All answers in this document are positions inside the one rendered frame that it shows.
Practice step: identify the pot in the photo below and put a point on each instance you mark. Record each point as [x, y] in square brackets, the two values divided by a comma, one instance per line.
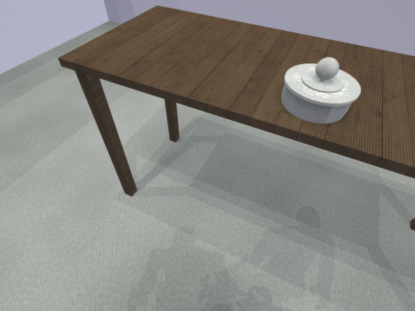
[311, 112]

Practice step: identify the lid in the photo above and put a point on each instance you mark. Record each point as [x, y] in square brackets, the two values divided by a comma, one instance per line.
[340, 90]

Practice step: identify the knob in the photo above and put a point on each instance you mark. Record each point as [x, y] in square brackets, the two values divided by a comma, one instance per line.
[327, 68]

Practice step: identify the table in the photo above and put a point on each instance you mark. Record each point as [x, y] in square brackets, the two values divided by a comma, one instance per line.
[236, 70]

